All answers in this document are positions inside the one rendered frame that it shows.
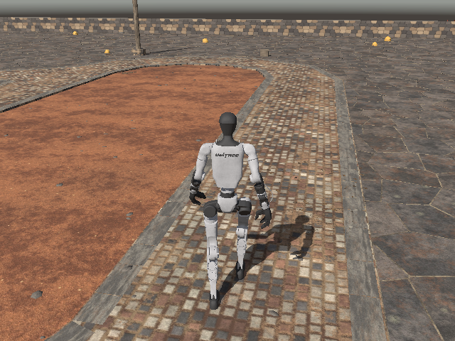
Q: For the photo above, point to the left robot upper arm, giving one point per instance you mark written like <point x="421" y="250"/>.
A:
<point x="202" y="160"/>

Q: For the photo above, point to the right robot hand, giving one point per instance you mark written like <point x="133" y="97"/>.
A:
<point x="267" y="217"/>

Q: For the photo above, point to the robot right shin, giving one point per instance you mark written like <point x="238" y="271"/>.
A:
<point x="241" y="248"/>

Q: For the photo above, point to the left robot forearm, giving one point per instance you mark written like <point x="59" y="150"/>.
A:
<point x="195" y="184"/>

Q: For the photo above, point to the right robot forearm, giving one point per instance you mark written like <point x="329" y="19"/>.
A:
<point x="261" y="194"/>

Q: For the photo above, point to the robot head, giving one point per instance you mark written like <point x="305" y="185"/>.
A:
<point x="228" y="122"/>

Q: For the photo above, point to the left robot hand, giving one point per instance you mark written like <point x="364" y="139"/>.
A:
<point x="198" y="194"/>

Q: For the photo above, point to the right robot upper arm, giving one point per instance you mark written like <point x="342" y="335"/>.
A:
<point x="250" y="151"/>

